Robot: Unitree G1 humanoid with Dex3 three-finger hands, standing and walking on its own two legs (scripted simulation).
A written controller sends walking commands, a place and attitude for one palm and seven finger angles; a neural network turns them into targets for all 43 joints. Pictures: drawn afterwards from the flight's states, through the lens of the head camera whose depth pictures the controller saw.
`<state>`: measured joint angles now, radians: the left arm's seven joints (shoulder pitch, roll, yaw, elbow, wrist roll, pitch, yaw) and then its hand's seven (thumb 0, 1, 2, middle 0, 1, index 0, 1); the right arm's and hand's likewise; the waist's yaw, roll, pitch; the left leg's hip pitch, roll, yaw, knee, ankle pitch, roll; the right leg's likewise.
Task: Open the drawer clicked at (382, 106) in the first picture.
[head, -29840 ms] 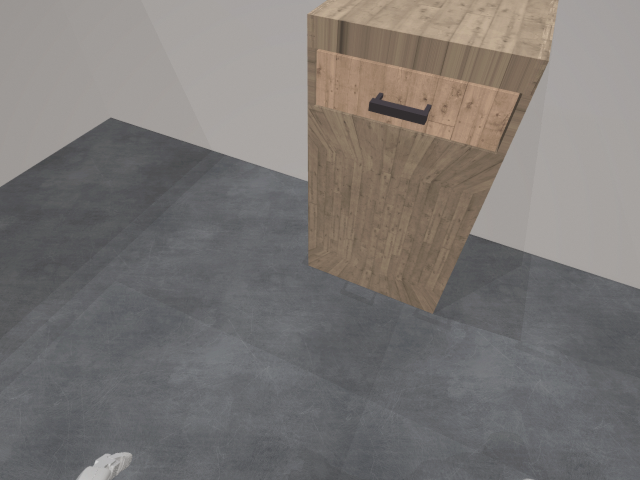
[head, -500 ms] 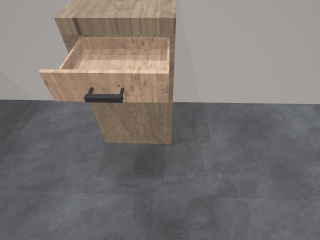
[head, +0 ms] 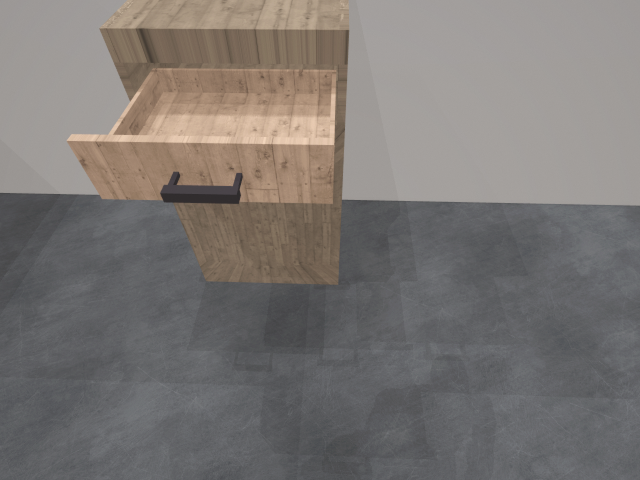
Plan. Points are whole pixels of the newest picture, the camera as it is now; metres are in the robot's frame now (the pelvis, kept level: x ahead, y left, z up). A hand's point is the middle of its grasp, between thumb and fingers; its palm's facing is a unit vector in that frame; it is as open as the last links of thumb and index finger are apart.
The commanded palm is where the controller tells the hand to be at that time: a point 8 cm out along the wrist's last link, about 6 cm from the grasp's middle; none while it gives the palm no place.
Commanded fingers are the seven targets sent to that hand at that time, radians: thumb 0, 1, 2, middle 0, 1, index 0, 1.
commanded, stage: look to check the result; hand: left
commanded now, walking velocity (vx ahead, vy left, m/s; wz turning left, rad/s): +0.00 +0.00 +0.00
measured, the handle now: (204, 186) +0.58 +0.24 +0.01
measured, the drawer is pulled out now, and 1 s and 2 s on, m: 0.28 0.28 0.28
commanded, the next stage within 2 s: stand and wait in 0.28 s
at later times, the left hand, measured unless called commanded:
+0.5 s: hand out of the picture +0.04 +0.18 -0.17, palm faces +0.01 -0.97 -0.23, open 7.4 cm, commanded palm none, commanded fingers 0.00 0.90 0.90 -0.20 -0.30 -0.20 -0.30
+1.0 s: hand out of the picture +0.08 +0.21 -0.16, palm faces -0.01 -0.96 -0.28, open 7.4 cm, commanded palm none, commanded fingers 0.00 0.90 0.90 -0.20 -0.30 -0.20 -0.30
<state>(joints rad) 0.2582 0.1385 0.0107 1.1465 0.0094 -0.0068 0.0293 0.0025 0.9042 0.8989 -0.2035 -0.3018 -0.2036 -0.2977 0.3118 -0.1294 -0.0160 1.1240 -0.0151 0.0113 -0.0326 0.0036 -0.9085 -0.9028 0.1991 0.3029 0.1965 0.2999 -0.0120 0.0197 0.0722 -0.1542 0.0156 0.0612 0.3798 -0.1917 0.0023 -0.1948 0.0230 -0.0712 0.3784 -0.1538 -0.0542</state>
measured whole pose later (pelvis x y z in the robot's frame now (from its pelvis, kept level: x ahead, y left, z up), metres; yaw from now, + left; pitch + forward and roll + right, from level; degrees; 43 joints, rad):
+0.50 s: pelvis +0.01 +0.00 +0.00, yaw +0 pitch -2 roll +0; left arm 0.21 0.17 0.02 1.14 0.01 -0.02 0.03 0.00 0.90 0.90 -0.20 -0.30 -0.20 -0.30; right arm 0.25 -0.17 -0.02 1.12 -0.02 0.01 -0.03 0.00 -0.91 -0.90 0.20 0.30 0.20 0.30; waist -0.01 0.02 0.08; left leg -0.13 0.02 0.06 0.35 -0.20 0.00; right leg -0.17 0.03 -0.07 0.35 -0.16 -0.06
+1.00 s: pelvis +0.02 -0.01 +0.00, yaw +0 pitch -1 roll +0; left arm 0.15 0.23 0.02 1.14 0.01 -0.02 0.02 0.00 0.90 0.90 -0.20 -0.30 -0.20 -0.30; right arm 0.19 -0.24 -0.02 1.12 -0.02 0.01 -0.02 0.00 -0.91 -0.90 0.20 0.30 0.20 0.30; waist -0.01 0.02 0.07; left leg -0.10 0.03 0.06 0.32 -0.19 -0.01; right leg -0.14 0.04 -0.07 0.31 -0.16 -0.06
